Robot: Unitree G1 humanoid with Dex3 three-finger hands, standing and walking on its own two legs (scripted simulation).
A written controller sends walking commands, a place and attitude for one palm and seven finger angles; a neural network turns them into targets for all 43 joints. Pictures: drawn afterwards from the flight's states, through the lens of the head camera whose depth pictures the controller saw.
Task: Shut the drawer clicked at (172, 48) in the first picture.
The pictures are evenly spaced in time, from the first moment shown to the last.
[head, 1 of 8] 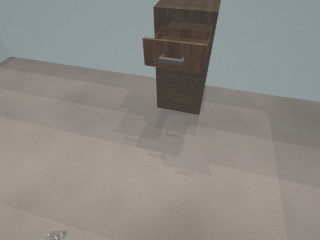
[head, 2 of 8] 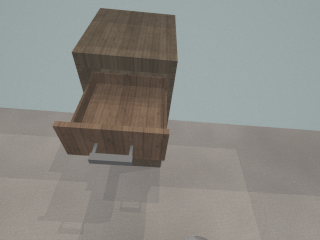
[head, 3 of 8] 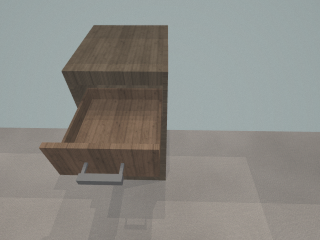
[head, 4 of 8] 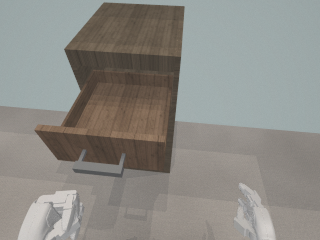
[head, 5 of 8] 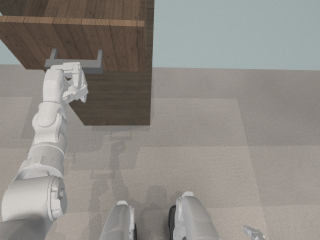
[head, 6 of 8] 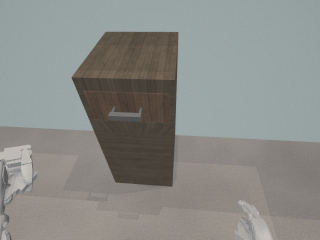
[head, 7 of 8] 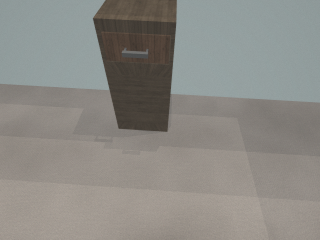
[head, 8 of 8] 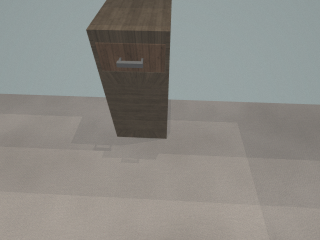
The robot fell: no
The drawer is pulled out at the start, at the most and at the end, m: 0.30 0.30 0.00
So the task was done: yes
